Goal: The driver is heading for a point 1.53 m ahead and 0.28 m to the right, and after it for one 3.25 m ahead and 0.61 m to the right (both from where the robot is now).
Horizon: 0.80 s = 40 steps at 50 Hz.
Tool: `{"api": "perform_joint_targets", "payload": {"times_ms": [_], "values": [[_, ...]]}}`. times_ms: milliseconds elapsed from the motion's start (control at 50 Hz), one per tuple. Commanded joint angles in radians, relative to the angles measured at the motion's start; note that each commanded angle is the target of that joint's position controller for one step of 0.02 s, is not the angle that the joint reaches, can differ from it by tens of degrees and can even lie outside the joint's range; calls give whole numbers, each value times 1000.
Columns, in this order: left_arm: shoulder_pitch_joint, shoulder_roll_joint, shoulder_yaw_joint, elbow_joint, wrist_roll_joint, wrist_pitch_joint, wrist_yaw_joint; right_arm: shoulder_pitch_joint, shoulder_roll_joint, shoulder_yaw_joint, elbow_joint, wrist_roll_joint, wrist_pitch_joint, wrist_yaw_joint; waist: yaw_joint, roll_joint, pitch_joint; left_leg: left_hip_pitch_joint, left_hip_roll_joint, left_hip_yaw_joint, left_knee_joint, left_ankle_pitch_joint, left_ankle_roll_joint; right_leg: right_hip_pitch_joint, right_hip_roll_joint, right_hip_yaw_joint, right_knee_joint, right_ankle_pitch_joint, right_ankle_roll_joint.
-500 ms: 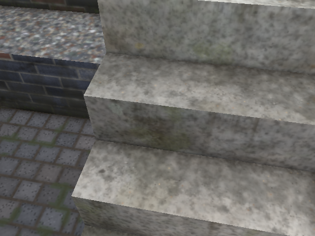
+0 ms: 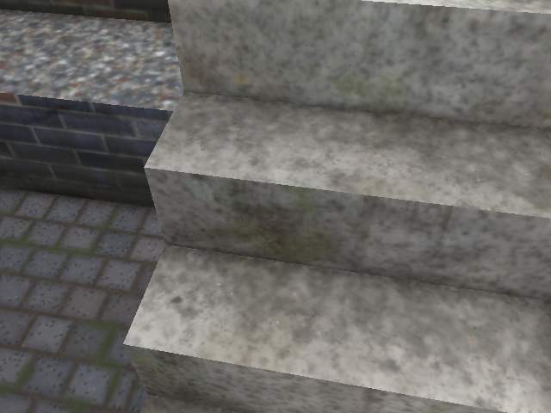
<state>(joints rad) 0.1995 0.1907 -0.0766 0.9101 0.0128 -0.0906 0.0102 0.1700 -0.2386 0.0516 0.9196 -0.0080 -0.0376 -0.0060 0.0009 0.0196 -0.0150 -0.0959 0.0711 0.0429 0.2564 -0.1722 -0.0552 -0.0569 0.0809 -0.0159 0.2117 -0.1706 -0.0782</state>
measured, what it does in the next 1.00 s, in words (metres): stands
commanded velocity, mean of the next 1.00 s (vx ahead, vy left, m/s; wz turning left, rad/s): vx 0.17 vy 0.00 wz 0.00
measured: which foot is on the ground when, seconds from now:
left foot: down 0.00-1.00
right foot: down 0.00-1.00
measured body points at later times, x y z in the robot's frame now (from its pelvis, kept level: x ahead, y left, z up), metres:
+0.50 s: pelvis -0.01 +0.00 +0.00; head +0.00 -0.01 +0.45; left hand +0.06 +0.23 -0.14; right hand +0.05 -0.25 -0.15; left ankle -0.03 +0.15 -0.75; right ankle -0.04 -0.07 -0.75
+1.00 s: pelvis -0.02 +0.01 +0.00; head -0.03 +0.00 +0.45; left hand +0.03 +0.24 -0.14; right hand +0.00 -0.26 -0.15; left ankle -0.03 +0.15 -0.75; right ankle -0.04 -0.07 -0.75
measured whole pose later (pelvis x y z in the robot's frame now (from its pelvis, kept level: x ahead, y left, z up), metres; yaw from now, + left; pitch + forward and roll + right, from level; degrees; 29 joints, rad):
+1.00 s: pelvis -0.02 +0.01 +0.00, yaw +0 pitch -1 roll +0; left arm 0.30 0.20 0.00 0.93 0.03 -0.05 -0.02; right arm 0.29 -0.24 -0.05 0.98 0.01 0.03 -0.03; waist -0.01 0.01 0.00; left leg -0.15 0.06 0.03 0.36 -0.20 -0.05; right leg -0.12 0.07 -0.02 0.34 -0.21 -0.07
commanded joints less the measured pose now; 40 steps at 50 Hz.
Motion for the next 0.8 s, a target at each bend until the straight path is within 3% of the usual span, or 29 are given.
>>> {"api": "perform_joint_targets", "payload": {"times_ms": [20,60,100,160,180,220,240,460,660,680,700,760,800], "values": [[-5,91,19,-51,0,-12,2,-17,-96,-20,-51,0,-11,-2,0,-25,-28,4,80,-64,-8,181,49,10,-180,123,-10,306,28],[-9,96,21,-50,-8,-10,-2,-40,-98,-21,-54,0,-13,-7,0,-24,-25,7,80,-56,-15,187,50,13,-184,131,-19,324,29],[-6,90,19,-53,1,-11,2,-14,-96,-20,-47,0,-11,-3,-1,-25,-31,7,80,-64,-7,186,49,15,-180,122,-8,313,28],[21,98,25,-40,-2,-10,2,13,-100,-24,-36,-1,-9,-3,-4,-22,-26,12,78,-59,16,192,48,8,-179,114,10,338,28],[21,103,28,-35,-11,-7,-2,-3,-103,-25,-35,-2,-10,-8,-6,-20,-21,15,78,-51,15,199,48,5,-182,119,6,355,29],[31,96,30,-32,-3,-5,1,37,-103,-27,-20,0,-5,-5,-8,-24,-22,9,77,-57,29,185,48,6,-177,108,23,336,29],[33,99,32,-27,-11,-2,-3,15,-104,-28,-20,-1,-5,-9,-8,-21,-11,13,78,-50,27,194,49,-5,-180,114,17,340,30],[81,90,47,1,-12,21,-6,69,-105,-38,27,1,11,-8,-10,-31,4,-9,87,-49,60,174,47,-7,-176,112,43,335,30],[118,77,55,19,-9,28,-5,110,-102,-42,51,0,25,-10,-11,-15,44,-27,86,-55,56,108,53,-58,-168,115,34,205,31],[97,177,87,-12,49,27,-38,90,-161,-76,40,40,38,-15,0,-17,9,-41,53,-79,71,92,65,-34,-137,113,72,225,28],[94,162,92,-16,49,27,-50,85,-164,-81,33,38,46,-22,3,-12,5,-45,53,-72,78,77,69,-48,-140,114,80,226,24],[113,92,85,-15,26,25,-56,143,-116,-90,48,28,63,-32,-8,-29,30,-50,48,-76,67,17,67,-101,-142,130,71,139,16],[120,86,87,-14,27,25,-55,147,-105,-97,51,23,65,-32,-5,-31,67,-62,48,-82,58,14,68,-129,-139,132,57,86,15]]}}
